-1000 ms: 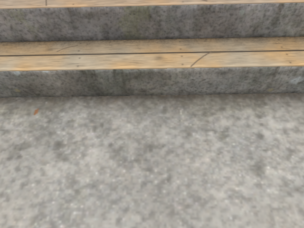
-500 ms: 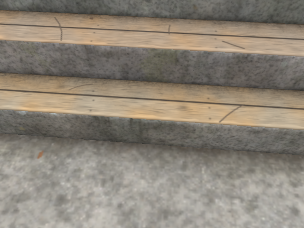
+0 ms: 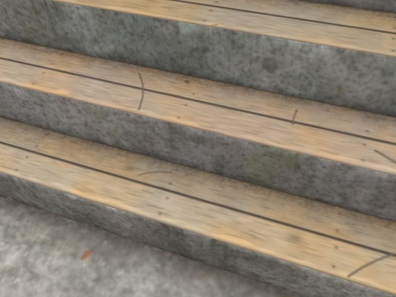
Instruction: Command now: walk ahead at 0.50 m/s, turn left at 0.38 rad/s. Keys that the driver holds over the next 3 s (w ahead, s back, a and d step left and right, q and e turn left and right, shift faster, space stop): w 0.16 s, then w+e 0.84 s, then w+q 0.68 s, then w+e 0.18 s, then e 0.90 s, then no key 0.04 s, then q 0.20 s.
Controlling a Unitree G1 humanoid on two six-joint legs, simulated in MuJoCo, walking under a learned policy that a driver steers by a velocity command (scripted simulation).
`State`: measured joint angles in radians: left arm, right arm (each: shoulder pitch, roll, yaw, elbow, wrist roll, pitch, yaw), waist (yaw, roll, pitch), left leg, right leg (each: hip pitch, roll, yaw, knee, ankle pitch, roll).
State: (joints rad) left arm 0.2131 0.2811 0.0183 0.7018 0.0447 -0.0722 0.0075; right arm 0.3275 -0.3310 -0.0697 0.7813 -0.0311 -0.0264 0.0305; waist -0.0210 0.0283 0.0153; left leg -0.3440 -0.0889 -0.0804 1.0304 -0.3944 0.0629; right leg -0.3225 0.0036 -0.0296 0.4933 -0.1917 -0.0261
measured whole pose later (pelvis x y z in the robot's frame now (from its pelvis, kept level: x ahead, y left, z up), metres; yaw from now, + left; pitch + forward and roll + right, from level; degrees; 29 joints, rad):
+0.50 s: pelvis +0.23 +0.04 +0.01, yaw -3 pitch +1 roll +0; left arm 0.33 0.25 0.03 0.93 0.02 -0.04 0.00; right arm 0.17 -0.23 -0.01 0.81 -0.03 -0.08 0.00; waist 0.04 -0.04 0.03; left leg -0.24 -0.01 0.11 0.39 -0.16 0.06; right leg -0.42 -0.03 0.00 1.05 -0.34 -0.04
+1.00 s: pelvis +0.36 -0.01 +0.00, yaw -22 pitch +2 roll +0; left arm 0.31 0.24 0.04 0.87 0.02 -0.02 0.03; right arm 0.14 -0.20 0.00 0.73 -0.07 -0.02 0.00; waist 0.01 0.05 -0.02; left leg -0.77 0.06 0.01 1.59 -0.26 -0.04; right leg -0.26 0.12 0.04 0.50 -0.26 -0.12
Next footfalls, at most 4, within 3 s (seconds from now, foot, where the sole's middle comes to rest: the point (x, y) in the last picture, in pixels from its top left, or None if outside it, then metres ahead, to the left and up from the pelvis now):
0.34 left None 0.31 0.12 -0.77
0.78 right None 0.37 -0.07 -0.77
1.38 left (199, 210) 0.70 0.04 -0.57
1.86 right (255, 119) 0.89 -0.15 -0.36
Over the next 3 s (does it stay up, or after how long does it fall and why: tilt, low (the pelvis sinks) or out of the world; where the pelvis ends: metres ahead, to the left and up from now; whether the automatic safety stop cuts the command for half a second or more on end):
stays up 1.11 -0.09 0.60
